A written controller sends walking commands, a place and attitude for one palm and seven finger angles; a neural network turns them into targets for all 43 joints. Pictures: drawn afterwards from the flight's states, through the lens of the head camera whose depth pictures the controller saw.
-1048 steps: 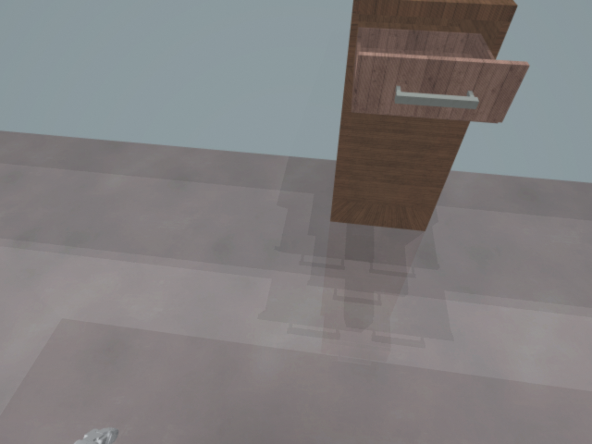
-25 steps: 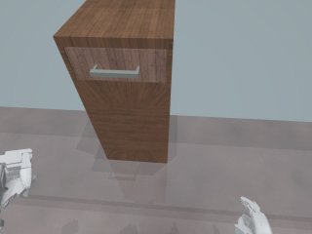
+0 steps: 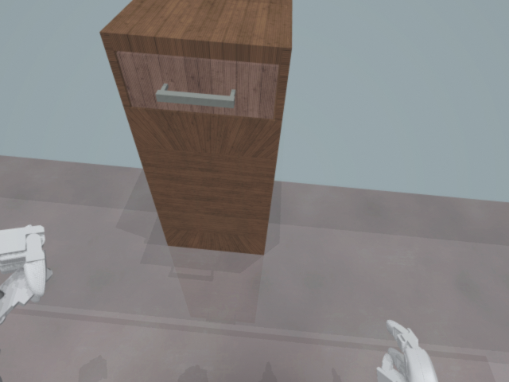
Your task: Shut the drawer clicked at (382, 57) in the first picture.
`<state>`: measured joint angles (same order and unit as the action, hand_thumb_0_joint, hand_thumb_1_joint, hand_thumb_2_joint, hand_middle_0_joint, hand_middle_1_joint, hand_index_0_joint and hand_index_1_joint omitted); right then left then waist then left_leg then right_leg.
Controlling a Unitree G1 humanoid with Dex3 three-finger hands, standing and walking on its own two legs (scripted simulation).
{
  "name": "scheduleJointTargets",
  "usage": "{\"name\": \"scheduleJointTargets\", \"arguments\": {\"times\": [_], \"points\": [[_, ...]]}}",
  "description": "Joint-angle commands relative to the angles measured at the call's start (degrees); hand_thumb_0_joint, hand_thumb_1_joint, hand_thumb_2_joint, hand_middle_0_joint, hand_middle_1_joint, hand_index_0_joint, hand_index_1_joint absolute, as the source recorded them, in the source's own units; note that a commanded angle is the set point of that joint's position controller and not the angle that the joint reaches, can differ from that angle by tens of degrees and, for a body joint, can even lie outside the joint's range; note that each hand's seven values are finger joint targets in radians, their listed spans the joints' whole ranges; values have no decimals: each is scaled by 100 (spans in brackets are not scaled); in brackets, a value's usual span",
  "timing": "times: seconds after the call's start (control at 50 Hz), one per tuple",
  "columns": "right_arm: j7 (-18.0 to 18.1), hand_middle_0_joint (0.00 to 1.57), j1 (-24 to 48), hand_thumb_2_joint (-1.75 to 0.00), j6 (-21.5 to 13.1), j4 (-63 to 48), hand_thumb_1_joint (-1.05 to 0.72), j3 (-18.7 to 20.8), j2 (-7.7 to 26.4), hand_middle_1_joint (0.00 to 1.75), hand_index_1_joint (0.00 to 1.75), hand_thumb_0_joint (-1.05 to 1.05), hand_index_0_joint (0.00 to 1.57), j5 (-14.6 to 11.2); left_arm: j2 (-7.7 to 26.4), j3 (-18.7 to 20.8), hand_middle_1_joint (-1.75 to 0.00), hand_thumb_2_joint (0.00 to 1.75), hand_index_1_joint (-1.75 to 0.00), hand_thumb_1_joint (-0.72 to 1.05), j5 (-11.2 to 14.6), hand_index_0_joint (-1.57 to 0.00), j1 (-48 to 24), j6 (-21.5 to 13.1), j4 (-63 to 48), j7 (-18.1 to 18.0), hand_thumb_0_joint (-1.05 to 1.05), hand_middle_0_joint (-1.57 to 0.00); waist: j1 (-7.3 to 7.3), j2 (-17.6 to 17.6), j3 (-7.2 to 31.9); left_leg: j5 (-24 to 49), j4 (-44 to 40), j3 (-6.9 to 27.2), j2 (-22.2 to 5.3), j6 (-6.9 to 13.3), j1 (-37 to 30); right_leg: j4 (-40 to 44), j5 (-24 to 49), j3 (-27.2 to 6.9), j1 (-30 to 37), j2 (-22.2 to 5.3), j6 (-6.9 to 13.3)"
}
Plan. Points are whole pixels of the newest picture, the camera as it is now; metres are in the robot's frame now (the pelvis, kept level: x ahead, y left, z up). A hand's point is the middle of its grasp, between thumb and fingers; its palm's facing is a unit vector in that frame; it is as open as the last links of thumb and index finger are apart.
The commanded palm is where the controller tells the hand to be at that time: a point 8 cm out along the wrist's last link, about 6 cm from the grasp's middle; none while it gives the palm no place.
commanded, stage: step back with the hand held close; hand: left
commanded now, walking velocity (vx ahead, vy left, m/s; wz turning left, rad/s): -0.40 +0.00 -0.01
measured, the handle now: (197, 94) +0.74 +0.17 +0.05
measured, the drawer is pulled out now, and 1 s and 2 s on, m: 0.00 0.00 0.00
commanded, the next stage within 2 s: stop stepping back and stand still in 0.52 s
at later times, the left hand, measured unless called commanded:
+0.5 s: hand out of the picture +0.11 +0.24 +0.17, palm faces +0.39 -0.80 -0.45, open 3.3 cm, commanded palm +0.03 +0.28 +0.19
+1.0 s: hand out of the picture +0.00 +0.23 +0.17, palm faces +0.38 -0.82 -0.43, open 3.3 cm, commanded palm -0.05 +0.26 +0.19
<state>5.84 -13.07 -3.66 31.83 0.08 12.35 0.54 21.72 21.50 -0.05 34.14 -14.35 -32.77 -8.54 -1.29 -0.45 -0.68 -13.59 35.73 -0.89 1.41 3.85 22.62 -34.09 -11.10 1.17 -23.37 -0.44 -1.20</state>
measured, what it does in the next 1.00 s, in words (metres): walks backwards: right foot, then left foot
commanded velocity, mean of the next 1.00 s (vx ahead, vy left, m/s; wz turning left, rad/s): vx -0.15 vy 0.01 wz -0.02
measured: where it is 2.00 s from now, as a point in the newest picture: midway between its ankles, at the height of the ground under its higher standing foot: outside the picture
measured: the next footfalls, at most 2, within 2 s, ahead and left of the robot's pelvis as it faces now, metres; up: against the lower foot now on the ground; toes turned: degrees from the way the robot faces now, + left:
right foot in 0.08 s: +0.04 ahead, -0.14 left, +0.00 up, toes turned +3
left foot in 0.44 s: +0.01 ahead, +0.09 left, +0.00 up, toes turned -1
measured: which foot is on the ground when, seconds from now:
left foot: down 0.00-0.30, up 0.32-0.42, down 0.44-0.72, up 0.74-0.88, down 0.90-1.00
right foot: up 0.00-0.06, down 0.08-0.44, up 0.46-0.70, down 0.72-1.00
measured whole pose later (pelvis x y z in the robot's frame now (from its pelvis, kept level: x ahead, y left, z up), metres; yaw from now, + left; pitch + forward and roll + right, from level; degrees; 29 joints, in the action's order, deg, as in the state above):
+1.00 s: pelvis -0.18 -0.01 +0.01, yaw +0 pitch +0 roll +1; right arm 6.4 -15.9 -6.3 37.3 0.1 13.2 0.2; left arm 21.5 21.0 1.9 36.7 -11.4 -30.0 -8.8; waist -2.0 1.7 4.0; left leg -13.4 29.6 -0.8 1.4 1.1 16.8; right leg -32.3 -18.4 0.8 -14.5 -1.8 -0.3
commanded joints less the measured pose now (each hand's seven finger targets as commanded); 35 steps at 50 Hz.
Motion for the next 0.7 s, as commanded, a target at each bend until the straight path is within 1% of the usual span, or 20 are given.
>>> {"name": "scheduleJointTargets", "arguments": {"times": [0.0, 0.02, 0.04, 0.14, 0.18, 0.22, 0.28, 0.3, 0.34, 0.38, 0.4, 0.42, 0.46, 0.48, 0.52, 0.56, 0.6, 0.64, 0.66, 0.68], "points": [[23, 20, 711, -90, -474, -974, -90, 338, 758, 30, 30, 0, 20, 26, 939, 853, -160, 90, -160, 90, -52, -140, -22, -459, -1245, -92, 0, -140, 184, -809, 468, -1311, -2177, 1579, -1361, 389, 2024, -986, 77, -335, 2251, 280, 1], [5, 20, 761, -90, -519, -974, -90, 356, 789, 30, 30, 0, 20, 31, 907, 864, -160, 90, -160, 90, -72, -140, 15, -487, -1119, -57, 0, -140, 183, -915, 324, -1547, -2199, 1584, -1351, 417, 2271, -897, -24, -393, 2364, 329, 10], [-25, 20, 581, -90, -531, -896, -90, 328, 754, 30, 30, 0, 20, 32, 861, 786, -160, 90, -160, 90, 16, -140, 145, -518, -1205, -25, 0, -140, 156, -558, 348, -426, -1809, 1459, -1151, 312, 1604, -358, 705, -399, 2006, 255, 84], [-111, 20, 596, -90, -500, -704, -90, 337, 742, 30, 30, 0, 20, 51, 947, 763, -160, 90, -160, 90, 166, -140, 245, -539, -1353, 74, 0, -140, 171, -502, 1397, 1565, -1237, 879, -929, 36, -40, -100, 1505, -593, 1570, 59, 87], [-128, 20, 645, -90, -454, -765, -90, 375, 761, 30, 30, 0, 20, 27, 1025, 815, -160, 90, -160, 90, 197, -140, 244, -519, -1498, 89, 0, -140, 163, -391, 1483, 1113, -1189, 837, -926, 46, -79, -6, 1134, -656, 1475, 57, 81], [-116, 20, 682, -90, -380, -813, -90, 383, 736, 30, 30, 0, 20, 20, 1110, 951, -160, 90, -160, 90, 204, -140, 305, -489, -1438, 76, 0, -140, 121, -175, 1218, -249, -1103, 800, -759, 17, 431, 312, 817, -950, 1413, -123, 181], [-131, 20, 594, -90, -229, -692, -90, 415, 588, 30, 30, 0, 20, -46, 1192, 935, -160, 90, -160, 90, 275, -140, 117, -483, -1286, -16, 0, -140, 50, 873, 709, -842, 948, 311, -10, -403, -489, 1967, -1215, -2059, -781, -1331, 833], [-142, 20, 630, -90, -171, -622, -90, 410, 513, 30, 30, 0, 20, -25, 1141, 889, -160, 90, -160, 90, 292, -140, 38, -436, -1206, -61, 0, -140, 53, 1070, 676, -771, 1692, 340, 11, -440, -699, 2152, -1153, -2096, -1195, -1621, 1008], [-127, 20, 635, -90, -99, -593, -90, 343, 415, 30, 30, 0, 20, 7, 1047, 861, -160, 90, -160, 90, 267, -140, -60, -375, -1048, -103, 0, -140, 37, 1019, 551, -901, 1403, 553, -187, -379, -516, 1796, -8, -1634, -892, -1526, 968], [-57, 20, 663, -90, -100, -593, -90, 275, 480, 30, 30, 0, 20, 7, 1006, 735, -160, 90, -160, 90, 202, -140, -70, -363, -1052, -103, 0, -140, -40, 471, 385, -348, -574, 429, -245, -289, -683, 1125, 186, -1065, -609, -902, 508], [-11, 20, 720, -90, -163, -629, -90, 319, 698, 30, 30, 0, 20, 6, 952, 676, -160, 90, -160, 90, 195, -140, -132, -434, -1238, -95, 0, -140, -7, -514, 352, 24, -1516, 974, -699, -61, -215, 467, 3, -696, -199, -262, 228], [29, 20, 864, -90, -258, -741, -90, 363, 816, 30, 30, 0, 20, 8, 988, 656, -160, 90, -160, 90, 98, -140, -229, -509, -1450, -74, 0, -140, 65, -1493, 495, 172, -2096, 1722, -1494, 223, 721, -635, -4, -265, 791, 207, 19], [-27, 20, 635, -90, -467, -724, -90, 414, 698, 30, 30, 0, 20, 120, 1085, 861, -160, 90, -160, 90, 95, -140, -45, -549, -1419, -30, 0, -140, 100, -1622, 993, -14, -2389, 2295, -1997, 605, 871, -2274, -1284, -455, 873, 425, 27], [-52, 20, 514, -90, -545, -640, -90, 423, 656, 30, 30, 0, 20, 151, 1063, 848, -160, 90, -160, 90, 123, -140, -82, -554, -1587, -41, 0, -140, 82, -1266, 922, 649, -2167, 2264, -2044, 708, 500, -2420, -1497, -602, 444, 376, 48], [-127, 20, 399, -90, -693, -531, -90, 413, 650, 30, 30, 0, 20, 117, 898, 641, -160, 90, -160, 90, 203, -140, 90, -536, -1737, -45, 0, -140, 162, -865, 1179, 2505, -1570, 1690, -1814, 554, -730, -1642, -1699, -492, -30, 273, 56], [-202, 20, 385, -90, -768, -391, -90, 354, 636, 30, 30, 0, 20, 122, 806, 469, -160, 90, -160, 90, 247, -140, 283, -456, -1603, -24, 0, -140, 145, -1054, 1231, 2887, -1625, 1467, -1685, 440, -1251, -1089, -1696, -266, 10, 300, 20], [-241, 20, 487, -90, -774, -322, -90, 318, 664, 30, 30, 0, 20, 137, 824, 412, -160, 90, -160, 90, 270, -140, 91, -366, -1541, -4, 0, -140, 135, -1156, 1108, 2319, -1859, 1399, -1632, 376, -1165, -562, -1626, -165, 311, 341, 21], [-229, 20, 531, -90, -740, -390, -90, 281, 653, 30, 30, 0, 20, 98, 875, 531, -160, 90, -160, 90, 306, -140, 336, -256, -1329, -10, 0, -140, 169, -1203, 1031, 813, -1983, 1124, -1316, 159, -925, 641, -1342, 33, 962, 297, 103], [-219, 20, 605, -90, -664, -478, -90, 272, 661, 30, 30, 0, 20, 62, 955, 588, -160, 90, -160, 90, 318, -140, 347, -197, -1302, 8, 0, -140, 176, -983, 828, -325, -1955, 826, -974, -82, -597, 1455, -987, 119, 1258, 237, 189], [-210, 20, 646, -90, -553, -576, -90, 265, 600, 30, 30, 0, 20, 40, 1172, 725, -160, 90, -160, 90, 318, -140, 344, -169, -1317, 17, 0, -140, 120, -247, 641, -818, -1253, 343, -479, -361, -440, 2058, -1037, -393, 1062, -275, 451]]}}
